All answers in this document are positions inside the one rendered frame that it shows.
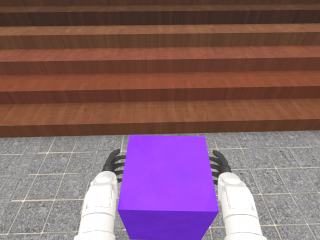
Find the carton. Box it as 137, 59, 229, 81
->
117, 135, 219, 240

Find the robot right forearm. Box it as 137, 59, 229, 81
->
217, 172, 268, 240

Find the robot left forearm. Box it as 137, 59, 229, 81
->
73, 171, 118, 240

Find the right robot hand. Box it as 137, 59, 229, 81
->
209, 150, 232, 185

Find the left robot hand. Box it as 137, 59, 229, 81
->
102, 149, 126, 183

